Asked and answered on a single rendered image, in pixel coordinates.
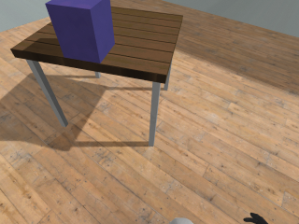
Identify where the carton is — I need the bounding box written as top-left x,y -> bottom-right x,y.
45,0 -> 115,63

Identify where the robot right hand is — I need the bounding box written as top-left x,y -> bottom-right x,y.
243,212 -> 268,224

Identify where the table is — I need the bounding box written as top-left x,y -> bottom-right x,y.
10,7 -> 183,147

